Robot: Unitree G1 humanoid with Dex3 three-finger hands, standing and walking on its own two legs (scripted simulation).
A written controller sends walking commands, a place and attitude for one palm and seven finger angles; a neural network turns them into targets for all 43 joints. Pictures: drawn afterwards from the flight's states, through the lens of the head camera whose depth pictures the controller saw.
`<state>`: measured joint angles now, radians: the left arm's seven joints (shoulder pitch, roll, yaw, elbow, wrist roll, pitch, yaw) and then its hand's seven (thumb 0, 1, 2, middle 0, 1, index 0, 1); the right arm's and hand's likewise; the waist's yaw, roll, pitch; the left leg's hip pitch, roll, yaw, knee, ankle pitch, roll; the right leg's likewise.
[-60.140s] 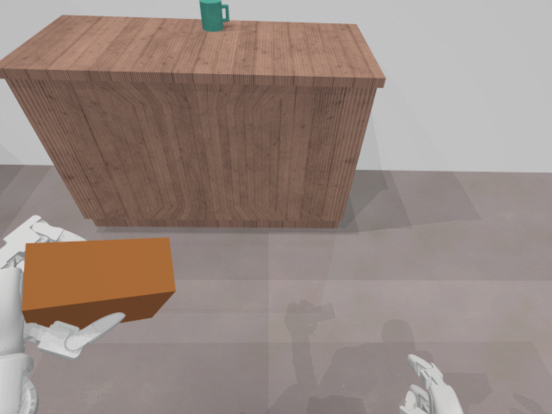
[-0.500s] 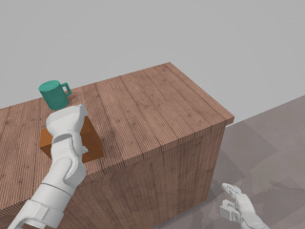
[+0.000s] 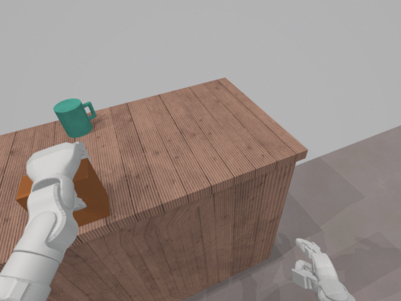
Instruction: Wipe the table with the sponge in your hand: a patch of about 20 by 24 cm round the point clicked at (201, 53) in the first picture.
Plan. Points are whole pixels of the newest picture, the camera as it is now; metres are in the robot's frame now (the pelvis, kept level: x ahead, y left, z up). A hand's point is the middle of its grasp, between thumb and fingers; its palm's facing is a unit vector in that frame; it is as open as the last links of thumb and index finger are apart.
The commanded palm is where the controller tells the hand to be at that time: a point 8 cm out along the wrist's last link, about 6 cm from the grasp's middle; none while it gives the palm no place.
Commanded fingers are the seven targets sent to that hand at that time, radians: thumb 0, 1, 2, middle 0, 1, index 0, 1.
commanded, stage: slide back across to the middle lane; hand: left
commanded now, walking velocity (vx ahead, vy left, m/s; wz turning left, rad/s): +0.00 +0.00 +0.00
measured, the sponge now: (73, 203) +0.28 +0.32 +0.06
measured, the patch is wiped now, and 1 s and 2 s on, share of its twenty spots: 0.80 0.80 0.80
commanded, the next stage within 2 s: wipe forward along the middle lane in 0.02 s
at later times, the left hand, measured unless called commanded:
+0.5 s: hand (66, 175) +0.30 +0.32 +0.12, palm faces -0.02 -0.04 -1.00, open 10.2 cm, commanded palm +0.29 +0.33 +0.16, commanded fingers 0.00 0.10 1.30 -1.20 -1.60 -1.20 -1.60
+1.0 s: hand (68, 160) +0.35 +0.34 +0.12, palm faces -0.10 +0.00 -1.00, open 10.2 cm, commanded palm +0.35 +0.35 +0.16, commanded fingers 0.00 0.10 1.30 -1.20 -1.60 -1.20 -1.60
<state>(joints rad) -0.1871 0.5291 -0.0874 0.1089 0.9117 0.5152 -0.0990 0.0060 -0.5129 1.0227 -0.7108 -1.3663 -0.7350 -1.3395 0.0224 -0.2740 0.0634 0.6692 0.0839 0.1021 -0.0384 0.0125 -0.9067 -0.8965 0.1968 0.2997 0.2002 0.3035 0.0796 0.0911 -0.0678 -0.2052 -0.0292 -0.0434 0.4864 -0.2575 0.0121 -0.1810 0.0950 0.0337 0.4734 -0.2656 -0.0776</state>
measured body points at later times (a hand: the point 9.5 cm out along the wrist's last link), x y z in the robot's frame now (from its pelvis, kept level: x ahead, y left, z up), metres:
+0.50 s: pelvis -0.02 -0.01 +0.00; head -0.04 -0.04 +0.45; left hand +0.30 +0.32 +0.18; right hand +0.18 -0.23 -0.11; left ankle +0.00 +0.12 -0.74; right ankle -0.01 -0.07 -0.74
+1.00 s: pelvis -0.03 -0.02 -0.01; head -0.02 -0.05 +0.44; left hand +0.35 +0.34 +0.18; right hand +0.08 -0.29 -0.14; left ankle +0.00 +0.12 -0.74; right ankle -0.01 -0.07 -0.74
